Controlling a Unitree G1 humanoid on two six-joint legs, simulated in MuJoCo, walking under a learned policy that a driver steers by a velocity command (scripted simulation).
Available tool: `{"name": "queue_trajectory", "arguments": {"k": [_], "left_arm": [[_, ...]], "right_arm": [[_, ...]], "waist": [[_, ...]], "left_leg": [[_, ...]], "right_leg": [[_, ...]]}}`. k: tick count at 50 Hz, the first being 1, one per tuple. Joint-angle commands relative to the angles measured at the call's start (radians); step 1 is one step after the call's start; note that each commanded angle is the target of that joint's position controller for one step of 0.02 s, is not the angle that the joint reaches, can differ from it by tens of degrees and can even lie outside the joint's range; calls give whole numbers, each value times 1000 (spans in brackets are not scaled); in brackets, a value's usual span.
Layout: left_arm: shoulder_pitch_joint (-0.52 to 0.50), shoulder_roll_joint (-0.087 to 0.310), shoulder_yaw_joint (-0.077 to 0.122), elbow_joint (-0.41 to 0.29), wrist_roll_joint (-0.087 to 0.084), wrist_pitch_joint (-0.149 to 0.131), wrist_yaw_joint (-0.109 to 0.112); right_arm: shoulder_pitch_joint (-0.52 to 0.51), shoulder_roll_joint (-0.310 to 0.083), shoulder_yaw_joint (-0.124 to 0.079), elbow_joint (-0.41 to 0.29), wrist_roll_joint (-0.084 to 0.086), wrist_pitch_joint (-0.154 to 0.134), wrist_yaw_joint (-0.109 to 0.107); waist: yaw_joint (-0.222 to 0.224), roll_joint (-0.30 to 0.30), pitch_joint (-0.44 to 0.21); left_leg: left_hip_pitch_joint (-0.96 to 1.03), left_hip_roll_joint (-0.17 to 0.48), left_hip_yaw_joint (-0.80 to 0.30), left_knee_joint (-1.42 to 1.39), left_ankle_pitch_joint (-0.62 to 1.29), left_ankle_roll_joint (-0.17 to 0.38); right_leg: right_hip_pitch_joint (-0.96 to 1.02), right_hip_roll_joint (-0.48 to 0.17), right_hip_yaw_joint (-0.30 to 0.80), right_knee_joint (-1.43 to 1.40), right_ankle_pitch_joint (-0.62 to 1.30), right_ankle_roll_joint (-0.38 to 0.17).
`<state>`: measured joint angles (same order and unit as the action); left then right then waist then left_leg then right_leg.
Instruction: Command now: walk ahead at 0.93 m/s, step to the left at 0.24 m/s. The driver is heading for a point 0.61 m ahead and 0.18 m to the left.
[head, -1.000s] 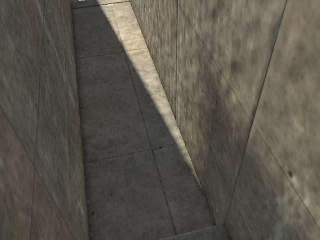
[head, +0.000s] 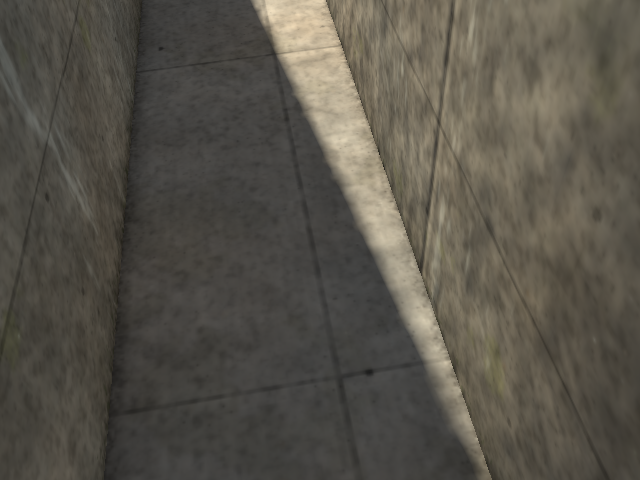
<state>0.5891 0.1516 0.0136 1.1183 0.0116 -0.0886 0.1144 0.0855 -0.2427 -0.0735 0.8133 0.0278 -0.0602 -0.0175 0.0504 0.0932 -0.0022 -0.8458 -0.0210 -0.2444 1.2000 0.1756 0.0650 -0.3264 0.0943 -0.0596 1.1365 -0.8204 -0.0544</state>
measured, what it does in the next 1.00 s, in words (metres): goes down: left foot 0.20 m lower, then right foot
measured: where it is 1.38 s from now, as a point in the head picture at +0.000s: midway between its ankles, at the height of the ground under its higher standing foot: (286, 343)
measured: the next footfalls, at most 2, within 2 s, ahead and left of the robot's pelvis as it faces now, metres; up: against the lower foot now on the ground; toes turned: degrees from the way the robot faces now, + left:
left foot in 0.14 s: +0.31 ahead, +0.15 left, -0.20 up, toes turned +1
right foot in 0.46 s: +0.67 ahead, +0.02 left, -0.20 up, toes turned +1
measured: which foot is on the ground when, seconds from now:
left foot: up 0.00-0.12, down 0.14-0.46, up 0.48-0.80, down 0.82-1.00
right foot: down 0.00-0.14, up 0.16-0.44, down 0.46-0.82, up 0.84-1.00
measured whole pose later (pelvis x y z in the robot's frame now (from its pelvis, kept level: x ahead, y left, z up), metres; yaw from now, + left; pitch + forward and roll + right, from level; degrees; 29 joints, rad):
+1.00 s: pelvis +0.84 +0.22 -0.12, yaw +1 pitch +3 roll +1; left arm 0.26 0.28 0.03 0.88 -0.02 -0.04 0.10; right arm 0.09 -0.19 -0.04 0.95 -0.04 -0.06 -0.01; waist 0.00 -0.02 0.08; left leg -0.45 -0.08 -0.06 0.51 -0.11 0.03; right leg -0.46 -0.06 0.05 1.23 -0.59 0.09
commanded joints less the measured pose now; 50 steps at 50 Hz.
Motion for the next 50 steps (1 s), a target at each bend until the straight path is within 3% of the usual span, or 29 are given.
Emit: {"name": "queue_trajectory", "arguments": {"k": [1, 4, 6, 8, 9, 10, 11, 13, 15, 16, 18, 19, 22, 23, 24, 25, 26, 27, 29, 31, 33, 36, 40, 41, 42, 43, 44, 46, 50], "left_arm": [[-351, 156, 23, -216, -29, -75, 65], [-295, 204, 56, -210, -45, -54, 30], [-191, 173, 55, -188, -26, -39, -10], [-292, 121, 51, -246, 36, -63, -35], [-127, 62, 15, -275, -10, -79, -49], [-142, 78, 6, -289, -34, -111, -55], [-199, 85, 8, -304, -65, -122, -52], [-306, 79, 9, -293, -44, -61, -43], [-348, 102, 11, -302, -8, -19, -52], [-408, 120, 12, -333, -18, -14, -57], [-557, 97, -8, -367, -16, -15, -74], [-637, 74, -22, -375, -26, -13, -78], [-553, 120, -25, -372, -30, -14, -118], [-328, 186, 9, -298, -28, -10, -118], [-62, 265, 32, -221, 14, -1, -107], [58, 329, 44, -145, 55, -7, -117], [66, 286, 45, -146, 30, -13, -113], [-35, 269, 51, -152, -3, -20, -108], [-162, 218, 48, -193, -30, -26, -79], [-205, 171, 39, -193, -25, -23, -60], [-311, 164, 34, -207, -30, -16, -40], [-279, 304, 82, -227, -21, -3, -37], [-309, 261, 68, -231, -50, -19, -42], [-271, 245, 59, -236, -29, -17, -42], [-33, 135, 23, -225, -3, -20, -46], [111, 135, 17, -174, -24, -12, -48], [88, 196, 29, -167, -33, -2, -50], [-97, 234, 41, -207, -31, 25, -29], [-195, 207, 44, -269, -30, 64, -2]], "right_arm": [[120, 2, 20, -3, -17, 9, 57], [51, -38, 24, -8, -15, -9, 74], [193, -92, -8, 61, -36, -32, 70], [546, -131, -15, 187, -59, -37, 62], [490, -204, -23, 158, -88, -51, 52], [510, -199, -44, 143, -44, -58, 41], [488, -241, -62, 145, -46, -53, 19], [332, -203, -47, 96, -41, -36, -1], [229, -135, -29, 82, -28, -35, 4], [175, -109, -20, 65, -21, -34, 5], [219, -103, -22, 96, 3, -25, -12], [256, -146, -36, 103, -5, -42, -10], [371, -194, -51, 184, -9, -28, -29], [301, -193, -44, 170, -18, -22, -22], [186, -193, -43, 134, -13, -26, -15], [280, -10, 3, 117, -12, -48, 0], [280, -57, 2, 129, 5, -60, 10], [178, -47, -3, 70, 42, -49, -1], [73, -38, 7, 43, 15, -28, -19], [67, -10, 8, 30, -8, -2, -17], [13, 56, 40, -32, -10, -2, -3], [0, 11, 42, -1, -38, -33, 47], [166, -119, -6, 97, -61, -17, 14], [217, -169, -21, 142, -75, -19, -1], [191, -217, -20, 136, -97, -24, -2], [215, -142, 1, 140, -84, -24, 13], [169, -106, 7, 124, -54, -25, 21], [85, -88, 11, 95, -51, -23, 19], [31, -105, -2, 83, -72, -3, -5]], "waist": [[-191, -62, 225], [-115, -186, 145], [-124, -47, 47], [-257, 129, 14], [-127, 133, -169], [-170, 48, -333], [-139, 23, -337], [-53, -182, -193], [18, -250, -67], [42, -243, -5], [-5, -214, 45], [-63, -232, 58], [12, -95, -70], [111, -54, -163], [250, -54, -269], [174, -361, -445], [193, -260, -492], [155, -226, -288], [83, -32, -56], [3, 26, 18], [-77, -66, 79], [-68, -255, -24], [-194, -259, -74], [-201, -184, -99], [-84, 117, -209], [-59, 197, -415], [-63, 132, -380], [-75, -17, -236], [-28, -4, -163]], "left_leg": [[577, 54, 200, -337, 483, -47], [600, 120, 225, -619, 274, 0], [720, 63, 320, -893, 127, 58], [1176, 139, 217, -702, 382, 167], [1472, 256, 32, -394, 594, 250], [1547, 328, -125, -509, 232, 308], [1424, 388, -362, -688, -277, 353], [1027, 379, -471, -795, -266, 357], [720, 306, -330, -820, -117, 311], [560, 259, -228, -859, -78, 258], [432, 116, 5, -921, -31, 173], [463, 147, -17, -933, 240, 120], [739, 96, 113, -681, 838, 44], [717, 71, 122, -493, 820, 17], [579, -24, 156, -140, 531, -46], [257, -192, 71, 327, -682, -132], [176, -159, -58, 378, -849, -145], [-13, -99, -41, 363, -847, -193], [-82, -52, 45, 250, -698, -154], [36, -13, 57, 147, -600, -114], [148, 69, 88, -282, -477, -99], [615, -46, 246, -652, 32, -99], [826, -19, 192, -708, 41, -33], [916, 19, 175, -701, 291, -21], [1116, 314, -118, -594, 932, 149], [1118, 390, -259, -630, 881, 247], [1037, 344, -218, -651, 776, 251], [825, 292, -131, -718, 586, 230], [597, 248, -77, -812, 412, 223]], "right_leg": [[-733, -175, 285, -370, 238, -48], [-363, -233, 300, -176, 497, -51], [-85, -169, 184, 206, 917, -22], [-510, -3, 147, 842, 143, 0], [-778, -49, 229, 889, 38, 10], [-846, -105, 305, 603, 199, -23], [-870, -133, 275, 526, 299, -14], [-765, -217, 165, 531, 387, 48], [-662, -278, 160, 376, 401, 74], [-548, -299, 148, 179, 397, 76], [-260, -262, 65, -248, 460, 66], [-203, -193, -23, -295, 584, 88], [-8, -22, -124, -553, 696, 33], [227, -43, -73, -616, 860, -12], [507, -171, 91, -578, 1242, -129], [825, -514, 635, -551, 1733, -398], [886, -528, 708, -568, 1709, -419], [842, -503, 629, -556, 1563, -390], [560, -413, 487, -667, 1315, -270], [324, -389, 399, -749, 1268, -208], [121, -326, 252, -804, 1275, -124], [-29, -218, 115, -849, 1133, -70], [42, -198, 113, -627, 1073, 27], [-12, -150, 73, -467, 903, 73], [-207, -104, 78, -115, 185, 138], [-134, -132, 178, 112, 105, 145], [-153, -155, 179, 203, 118, 151], [-204, -172, 138, 223, 170, 157], [-97, -179, 134, 34, 245, 130]]}}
